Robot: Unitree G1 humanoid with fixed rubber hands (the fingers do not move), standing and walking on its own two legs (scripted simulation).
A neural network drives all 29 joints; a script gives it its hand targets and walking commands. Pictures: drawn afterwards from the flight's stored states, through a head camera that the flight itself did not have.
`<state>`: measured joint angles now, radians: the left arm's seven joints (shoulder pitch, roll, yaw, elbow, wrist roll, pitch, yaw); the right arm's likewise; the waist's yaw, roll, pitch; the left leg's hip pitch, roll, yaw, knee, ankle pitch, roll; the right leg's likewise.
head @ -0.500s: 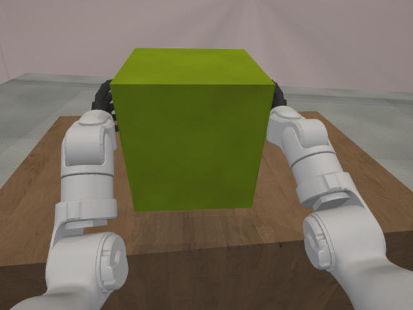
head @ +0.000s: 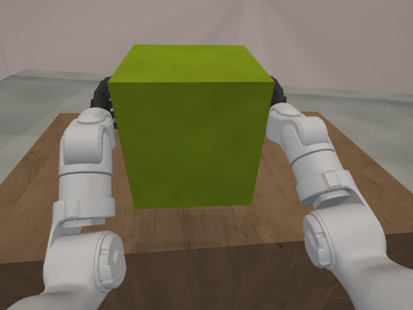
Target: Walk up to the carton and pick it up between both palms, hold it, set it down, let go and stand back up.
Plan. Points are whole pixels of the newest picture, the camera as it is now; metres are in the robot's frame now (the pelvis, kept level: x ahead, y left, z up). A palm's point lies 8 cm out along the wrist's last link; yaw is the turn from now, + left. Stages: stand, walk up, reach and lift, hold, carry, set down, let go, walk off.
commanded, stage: hold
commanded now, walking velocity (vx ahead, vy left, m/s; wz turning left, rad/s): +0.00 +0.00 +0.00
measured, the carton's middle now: (191, 123) +0.40 +0.01 +0.25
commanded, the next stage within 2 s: none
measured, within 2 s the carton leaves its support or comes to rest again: neither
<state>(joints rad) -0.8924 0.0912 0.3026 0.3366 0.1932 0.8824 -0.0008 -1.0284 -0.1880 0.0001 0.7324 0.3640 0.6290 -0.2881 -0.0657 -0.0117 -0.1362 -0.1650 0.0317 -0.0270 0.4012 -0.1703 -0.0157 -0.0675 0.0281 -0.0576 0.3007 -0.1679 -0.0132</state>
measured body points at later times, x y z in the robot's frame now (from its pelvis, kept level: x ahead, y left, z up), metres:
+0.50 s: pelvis +0.00 +0.00 +0.00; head -0.08 +0.02 +0.44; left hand +0.39 +0.16 +0.28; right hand +0.39 -0.16 +0.28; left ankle +0.03 +0.12 -0.75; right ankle +0.00 -0.11 -0.75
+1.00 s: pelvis +0.00 +0.00 +0.00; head -0.08 +0.02 +0.44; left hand +0.38 +0.16 +0.28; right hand +0.39 -0.15 +0.29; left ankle +0.03 +0.12 -0.75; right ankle +0.00 -0.11 -0.75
